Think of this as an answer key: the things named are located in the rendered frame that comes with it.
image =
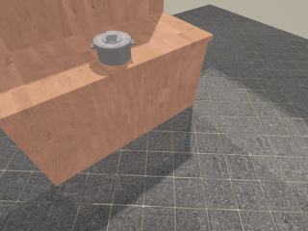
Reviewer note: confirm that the knob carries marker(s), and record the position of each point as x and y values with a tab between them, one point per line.
111	34

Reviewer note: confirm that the pot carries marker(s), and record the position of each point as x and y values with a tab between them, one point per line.
114	57

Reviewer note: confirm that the lid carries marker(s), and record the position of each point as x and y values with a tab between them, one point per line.
102	41

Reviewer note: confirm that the table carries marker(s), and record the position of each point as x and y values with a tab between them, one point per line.
64	108

